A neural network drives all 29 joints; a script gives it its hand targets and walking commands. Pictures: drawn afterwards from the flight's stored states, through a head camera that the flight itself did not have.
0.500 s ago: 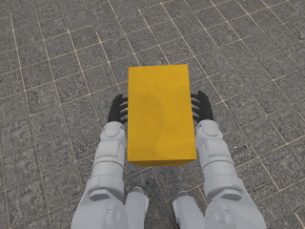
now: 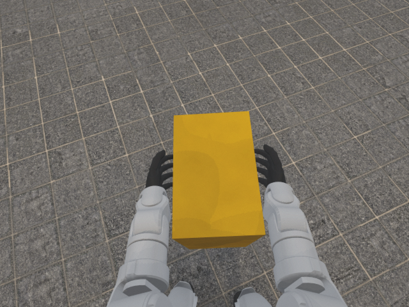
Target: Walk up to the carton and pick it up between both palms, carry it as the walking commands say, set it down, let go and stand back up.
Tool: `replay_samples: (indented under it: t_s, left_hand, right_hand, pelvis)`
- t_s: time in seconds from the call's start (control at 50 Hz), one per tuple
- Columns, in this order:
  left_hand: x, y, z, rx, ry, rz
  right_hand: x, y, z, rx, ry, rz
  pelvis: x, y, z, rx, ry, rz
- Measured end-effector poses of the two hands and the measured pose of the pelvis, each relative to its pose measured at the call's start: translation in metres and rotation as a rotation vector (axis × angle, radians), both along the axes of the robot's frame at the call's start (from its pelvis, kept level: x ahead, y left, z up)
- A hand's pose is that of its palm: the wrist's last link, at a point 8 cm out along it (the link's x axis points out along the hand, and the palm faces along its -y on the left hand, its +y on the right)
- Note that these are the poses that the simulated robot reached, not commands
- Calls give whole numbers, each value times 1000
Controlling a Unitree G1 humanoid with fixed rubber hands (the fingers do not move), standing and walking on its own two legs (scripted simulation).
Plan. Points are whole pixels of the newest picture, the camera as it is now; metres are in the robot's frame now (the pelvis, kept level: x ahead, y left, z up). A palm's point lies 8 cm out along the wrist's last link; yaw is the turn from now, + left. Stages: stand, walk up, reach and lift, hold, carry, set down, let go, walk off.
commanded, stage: reach and lift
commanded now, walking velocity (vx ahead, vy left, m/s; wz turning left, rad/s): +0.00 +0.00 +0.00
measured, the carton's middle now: (214, 190) +0.37 +0.01 -0.10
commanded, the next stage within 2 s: hold in 1.92 s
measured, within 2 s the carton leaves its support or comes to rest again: neither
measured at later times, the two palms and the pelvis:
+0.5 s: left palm (147, 183) +0.33 +0.13 +0.04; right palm (286, 175) +0.35 -0.11 +0.05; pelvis +0.01 +0.00 +0.03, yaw +1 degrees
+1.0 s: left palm (143, 181) +0.32 +0.13 +0.10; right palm (305, 176) +0.32 -0.11 +0.10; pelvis +0.00 +0.00 +0.04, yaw +0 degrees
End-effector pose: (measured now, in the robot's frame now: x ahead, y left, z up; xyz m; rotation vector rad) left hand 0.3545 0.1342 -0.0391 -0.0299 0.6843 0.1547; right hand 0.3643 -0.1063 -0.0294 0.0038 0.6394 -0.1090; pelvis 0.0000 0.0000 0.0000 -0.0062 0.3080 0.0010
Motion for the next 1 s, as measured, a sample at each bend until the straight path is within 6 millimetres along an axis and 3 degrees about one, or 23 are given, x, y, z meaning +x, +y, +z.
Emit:
replay_samples:
  t_s: [0.34,0.68,1.0]
  left_hand:
    - [-13,0,53,20,-2,1]
    - [-26,-5,104,44,-6,-29]
    - [-39,-8,135,28,-4,-24]
  right_hand:
    - [-8,1,55,-23,-3,31]
    - [-27,-5,104,-31,-7,21]
    - [-41,-8,134,-13,-3,2]
  pelvis:
    - [5,1,25,1,-161,6]
    - [8,1,36,5,-343,7]
    - [3,1,36,7,-443,6]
